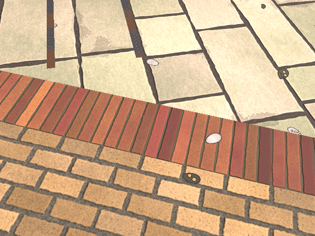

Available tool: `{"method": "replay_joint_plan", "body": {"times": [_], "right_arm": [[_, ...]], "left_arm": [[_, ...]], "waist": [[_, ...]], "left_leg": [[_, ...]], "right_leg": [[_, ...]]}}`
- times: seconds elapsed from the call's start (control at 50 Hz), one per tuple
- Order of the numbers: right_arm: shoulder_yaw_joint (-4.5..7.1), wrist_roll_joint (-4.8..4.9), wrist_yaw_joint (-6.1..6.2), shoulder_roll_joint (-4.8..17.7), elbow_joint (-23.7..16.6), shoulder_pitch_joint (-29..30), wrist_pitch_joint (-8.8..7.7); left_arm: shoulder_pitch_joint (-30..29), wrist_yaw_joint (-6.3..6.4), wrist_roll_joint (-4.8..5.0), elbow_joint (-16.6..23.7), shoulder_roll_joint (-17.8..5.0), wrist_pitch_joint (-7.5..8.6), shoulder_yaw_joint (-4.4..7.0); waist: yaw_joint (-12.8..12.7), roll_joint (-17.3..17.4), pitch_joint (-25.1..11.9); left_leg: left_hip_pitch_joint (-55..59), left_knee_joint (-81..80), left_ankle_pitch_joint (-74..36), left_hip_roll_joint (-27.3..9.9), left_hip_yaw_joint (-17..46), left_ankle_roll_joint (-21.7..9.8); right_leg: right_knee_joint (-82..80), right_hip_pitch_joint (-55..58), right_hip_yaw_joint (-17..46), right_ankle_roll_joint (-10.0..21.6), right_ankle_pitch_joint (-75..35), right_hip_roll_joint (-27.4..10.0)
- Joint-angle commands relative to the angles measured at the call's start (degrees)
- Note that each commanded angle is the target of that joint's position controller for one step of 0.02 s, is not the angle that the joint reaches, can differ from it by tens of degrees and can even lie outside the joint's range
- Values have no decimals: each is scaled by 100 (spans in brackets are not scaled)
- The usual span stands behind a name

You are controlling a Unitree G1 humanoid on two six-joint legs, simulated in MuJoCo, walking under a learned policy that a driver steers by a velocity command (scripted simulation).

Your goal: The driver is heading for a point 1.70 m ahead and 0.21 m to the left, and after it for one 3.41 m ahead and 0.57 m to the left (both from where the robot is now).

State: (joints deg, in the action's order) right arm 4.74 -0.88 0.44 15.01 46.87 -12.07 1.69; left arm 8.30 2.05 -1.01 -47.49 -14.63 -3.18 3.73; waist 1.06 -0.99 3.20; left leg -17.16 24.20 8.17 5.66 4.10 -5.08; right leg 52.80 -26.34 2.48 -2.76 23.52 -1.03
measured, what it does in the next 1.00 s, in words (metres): steps on the spot, turning left: right foot, then left foot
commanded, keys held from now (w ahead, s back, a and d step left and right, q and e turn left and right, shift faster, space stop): q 0.26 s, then no key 0.74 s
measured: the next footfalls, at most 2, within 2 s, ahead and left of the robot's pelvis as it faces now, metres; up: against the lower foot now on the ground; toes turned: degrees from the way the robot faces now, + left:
right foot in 0.20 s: +0.04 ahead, -0.13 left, +0.00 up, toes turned +14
left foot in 0.60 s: -0.04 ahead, +0.08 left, +0.00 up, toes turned +12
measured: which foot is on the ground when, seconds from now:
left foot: down 0.00-0.20, up 0.22-0.58, down 0.60-1.00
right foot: up 0.00-0.18, down 0.20-1.00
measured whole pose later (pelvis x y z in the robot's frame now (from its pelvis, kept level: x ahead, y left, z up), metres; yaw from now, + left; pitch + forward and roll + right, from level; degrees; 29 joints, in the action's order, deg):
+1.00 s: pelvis -0.04 -0.02 +0.00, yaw +15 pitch -2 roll +0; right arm 0.1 -0.4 1.5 13.5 57.1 -10.1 0.0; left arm 14.6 0.8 -0.8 -57.0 -13.6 -0.5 1.1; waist -1.4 -0.1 1.9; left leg -6.1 20.9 12.7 3.0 2.3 -2.2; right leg 20.9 -8.0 -1.2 -1.1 10.9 -1.5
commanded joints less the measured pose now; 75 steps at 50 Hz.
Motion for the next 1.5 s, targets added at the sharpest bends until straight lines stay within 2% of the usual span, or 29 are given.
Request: {"method": "replay_joint_plan", "body": {"times": [0.02, 0.12, 0.16, 0.18, 0.2, 0.22, 0.24, 0.26, 0.28, 0.32, 0.38, 0.42, 0.5, 0.54, 0.56, 0.58, 0.6, 0.62, 0.64, 0.66, 0.68, 0.72, 0.76, 0.78, 0.8, 0.84, 0.9, 1.2, 1.5], "right_arm": [[231, -37, -20, 951, -295, -207, -8], [258, -47, -95, 990, -394, 71, 47], [259, 14, -108, 971, -436, 316, 91], [228, 72, -86, 860, -478, 373, 97], [138, 103, -62, 449, -519, 80, 83], [185, 40, -7, 569, -517, 16, 57], [252, -126, -21, 908, -498, 138, 53], [290, -110, -76, 930, -386, 3, 70], [280, -91, -129, 861, -274, -199, 111], [245, -68, -226, 780, -194, -368, 166], [152, -26, -214, 634, -304, 1, 192], [82, -9, -182, 543, -329, 135, 216], [-65, 63, -127, 429, -319, 231, 222], [-101, 99, -85, 438, -265, 127, 186], [-131, 89, -64, 387, -173, -67, 147], [-158, 36, -31, 413, -117, -158, 83], [-139, -77, 6, 691, -123, -164, -7], [-90, -82, 30, 1159, -217, 99, -57], [-181, -7, 43, 800, -122, 162, -101], [-268, -27, 33, 573, -132, 395, -143], [-310, -34, 57, 504, -85, 538, -161], [-319, 18, 134, 595, 33, 543, -183], [-323, 54, 129, 598, 162, 398, -194], [-329, 62, 110, 554, 243, 232, -186], [-331, 48, 110, 555, 337, 246, -174], [-326, 42, 123, 550, 486, 223, -168], [-330, 47, 114, 521, 658, 194, -207], [-420, 49, 160, 376, 1411, -183, -223], [-491, 44, 193, 135, 1766, -566, -220]], "left_arm": [[-21, 23, 24, 422, -410, 75, 65], [264, 52, 99, 517, -459, 181, 41], [733, 80, 122, 437, -421, 239, 25], [953, 121, 83, 397, -557, 277, 57], [889, 172, -21, 483, -1077, 290, 150], [255, 145, -63, 742, -1508, 261, 219], [217, 107, -114, 765, -1234, 254, 174], [-126, 81, -67, 826, -831, 271, 58], [-328, 49, -50, 884, -668, 280, 9], [-240, 51, -33, 917, -636, 310, -4], [382, 29, -16, 724, -723, 342, 33], [591, 18, -17, 621, -786, 359, 52], [525, -88, -53, 527, -917, 328, 74], [549, -135, -47, 429, -995, 274, 95], [482, -147, -9, 390, -990, 244, 90], [515, -154, 13, 331, -944, 235, 75], [649, -171, 24, 353, -742, 258, 24], [822, -206, 34, 500, -285, 295, -104], [580, -123, 45, 351, -365, 202, -116], [478, -109, 57, 336, -486, 148, -87], [399, -116, 52, 278, -487, 138, -83], [546, -140, 18, 133, -533, 172, -78], [713, -142, -24, -67, -541, 256, -121], [647, -150, 7, -144, -637, 273, -108], [654, -166, 22, -232, -610, 275, -105], [666, -164, 14, -387, -519, 281, -130], [712, -128, 14, -595, -479, 318, -152], [803, -51, 30, -1316, -338, 307, -244], [941, -11, 41, -1661, -123, 315, -325]], "waist": [[88, 756, -607], [-18, 851, -683], [-286, 808, -669], [-394, 579, -603], [-172, -587, -614], [-69, -1217, -301], [-57, -751, -212], [167, -433, -122], [274, -425, -99], [197, -693, -249], [-142, -621, -326], [-262, -716, -400], [-323, -990, -505], [-267, -1044, -510], [-109, -929, -510], [-14, -718, -501], [-117, -184, -708], [-423, 1023, -683], [-118, 1148, -594], [-221, 997, -343], [-232, 983, -230], [-320, 1051, -268], [-273, 799, -438], [-142, 609, -297], [-183, 424, -88], [-194, 229, 75], [-191, 82, -94], [-190, 103, -52], [-150, 69, 41]], "left_leg": [[783, -721, -372, -1518, 1889, -959], [471, -596, -562, -1397, 2360, -749], [85, -462, -283, -1154, 2386, -427], [-362, -232, 394, -850, 2212, -100], [-1011, 908, 1733, -192, 1405, 263], [-1723, 2152, 2361, 606, 217, 436], [-1386, 3157, 2251, 74, 341, 480], [-1189, 3637, 1881, 33, 369, 472], [-1130, 3974, 1582, 50, 327, 511], [-1282, 4330, 1418, 73, 215, 639], [-1507, 3807, 1527, 38, 185, 815], [-1375, 3174, 1659, -20, 182, 854], [-247, 1675, 1978, -167, -305, 718], [187, 855, 1637, -177, -486, 601], [597, 18, 981, -196, -564, 520], [1165, -921, -2, -341, -393, 440], [1881, -1149, -316, -983, 412, 310], [1996, -931, -1993, -2147, 1628, -116], [1076, -770, -2047, -2344, 1475, -607], [998, -823, -1704, -2080, 1307, -579], [964, -819, -1399, -1835, 1093, -420], [999, -702, -1483, -1475, 760, -136], [954, -692, -844, -1263, 662, 64], [774, -871, -262, -1135, 671, 133], [765, -916, 34, -1086, 627, 152], [788, -844, 17, -1042, 584, 150], [900, -754, -277, -1028, 523, 123], [703, -797, -182, -947, 406, 175], [697, -686, -244, -939, 326, 215]], "right_leg": [[-362, -194, 7, 36, 42, 113], [-1341, 674, 9, 235, 130, 365], [-2547, 1506, -66, 365, -372, 473], [-3440, 2059, 148, 452, -637, 200], [-4161, 2460, 1488, 736, 30, -1181], [-4460, 1818, 2669, 1337, -214, -2212], [-4299, 1243, 2404, 1633, -741, -2235], [-4149, 1042, 1731, 1503, -1157, -1775], [-4012, 1060, 1145, 1323, -1534, -1361], [-3771, 1515, 626, 1302, -2402, -1064], [-3512, 2283, 550, 1481, -3259, -1174], [-3383, 2605, 555, 1519, -3550, -1251], [-3166, 2291, 397, 1509, -3827, -1217], [-2981, 2196, 437, 1483, -4167, -1219], [-2816, 2054, 369, 1351, -4190, -1155], [-2687, 1726, 312, 1078, -3873, -1093], [-2417, 1190, 165, 728, -2963, -905], [-2201, 554, -370, 412, -851, -238], [-2162, 1218, -265, 372, 318, -208], [-2160, 1212, -224, 371, 203, -144], [-2362, 1241, -218, 366, -129, -99], [-2913, 1579, -230, 314, -1153, -114], [-3278, 2029, -136, 232, -1852, -306], [-3226, 1977, -47, 210, -1794, -356], [-3264, 1818, -23, 204, -1713, -365], [-3381, 1710, 17, 225, -1738, -392], [-3446, 1815, 49, 265, -1863, -429], [-3411, 1922, 92, 372, -1750, -477], [-3380, 1775, 113, 407, -1735, -450]]}}
Over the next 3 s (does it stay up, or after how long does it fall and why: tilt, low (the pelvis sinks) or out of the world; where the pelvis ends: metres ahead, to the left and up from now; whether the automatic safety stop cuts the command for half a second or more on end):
stays up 0.31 0.06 -0.01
